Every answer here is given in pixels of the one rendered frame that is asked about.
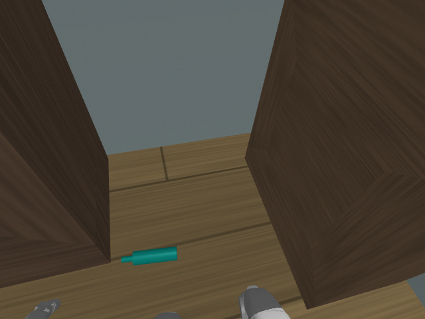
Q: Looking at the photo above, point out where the bottle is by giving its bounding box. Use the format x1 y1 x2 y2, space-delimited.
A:
122 247 177 265

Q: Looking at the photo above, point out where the left robot hand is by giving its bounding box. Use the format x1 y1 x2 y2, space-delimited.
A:
25 299 61 319

